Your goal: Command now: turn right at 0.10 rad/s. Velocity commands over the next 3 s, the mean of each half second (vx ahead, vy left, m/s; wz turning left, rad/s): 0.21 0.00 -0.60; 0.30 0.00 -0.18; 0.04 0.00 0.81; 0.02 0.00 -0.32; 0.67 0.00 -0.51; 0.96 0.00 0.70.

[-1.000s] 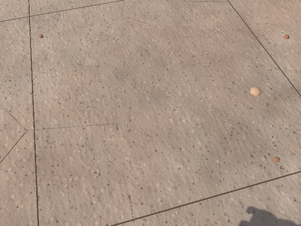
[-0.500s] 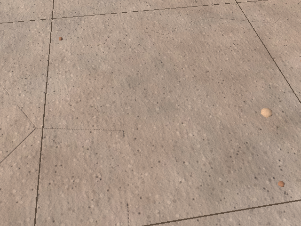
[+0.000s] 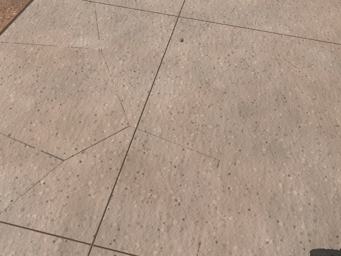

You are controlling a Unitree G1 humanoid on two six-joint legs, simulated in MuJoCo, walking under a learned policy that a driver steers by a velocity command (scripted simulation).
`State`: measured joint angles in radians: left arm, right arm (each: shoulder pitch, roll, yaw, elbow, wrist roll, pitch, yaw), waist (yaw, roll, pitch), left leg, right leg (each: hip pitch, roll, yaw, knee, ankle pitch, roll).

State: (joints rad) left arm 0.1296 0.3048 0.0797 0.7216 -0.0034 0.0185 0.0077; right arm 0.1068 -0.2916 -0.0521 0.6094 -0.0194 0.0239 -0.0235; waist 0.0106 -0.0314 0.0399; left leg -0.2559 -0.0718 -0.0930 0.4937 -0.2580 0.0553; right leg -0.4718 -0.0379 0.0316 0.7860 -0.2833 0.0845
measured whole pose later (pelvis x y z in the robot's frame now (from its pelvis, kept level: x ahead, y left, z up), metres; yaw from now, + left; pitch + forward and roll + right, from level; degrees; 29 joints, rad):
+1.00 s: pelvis +0.20 -0.13 +0.00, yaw -24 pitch +2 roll -1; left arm 0.07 0.24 0.04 0.66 0.02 -0.02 0.00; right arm 0.31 -0.32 -0.07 0.77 0.03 0.03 -0.05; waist -0.05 0.02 0.09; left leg -0.54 0.09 -0.03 1.20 -0.48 -0.11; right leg -0.35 -0.04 -0.15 0.46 -0.14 -0.04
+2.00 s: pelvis +0.30 -0.11 -0.01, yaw -13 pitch +3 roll +0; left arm 0.21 0.33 0.11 0.72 -0.05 0.06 0.04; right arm 0.11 -0.29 -0.08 0.60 0.02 -0.01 -0.01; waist 0.03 -0.02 0.04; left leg -0.29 -0.08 -0.09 0.54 -0.36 -0.03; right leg -0.36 0.05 0.24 0.53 -0.23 0.04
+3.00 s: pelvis +0.84 -0.42 -0.05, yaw -5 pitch -1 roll -2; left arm 0.46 0.23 0.03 0.92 0.04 -0.05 0.03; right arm 0.11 -0.29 -0.04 0.73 0.00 -0.02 0.05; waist -0.02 0.04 0.04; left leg -0.51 -0.08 0.17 0.73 -0.25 0.24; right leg 0.12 -0.02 -0.27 0.95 -0.38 0.02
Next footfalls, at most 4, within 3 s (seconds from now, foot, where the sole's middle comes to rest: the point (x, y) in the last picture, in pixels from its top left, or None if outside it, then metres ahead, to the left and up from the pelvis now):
0.08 right None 0.06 -0.15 -0.78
0.38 left None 0.08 0.10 -0.78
0.80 right None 0.25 -0.28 -0.78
1.26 left None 0.35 -0.04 -0.78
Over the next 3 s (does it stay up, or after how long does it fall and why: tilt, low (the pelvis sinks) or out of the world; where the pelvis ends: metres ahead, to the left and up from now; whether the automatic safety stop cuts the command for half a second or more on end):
stays up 0.84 -0.42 -0.05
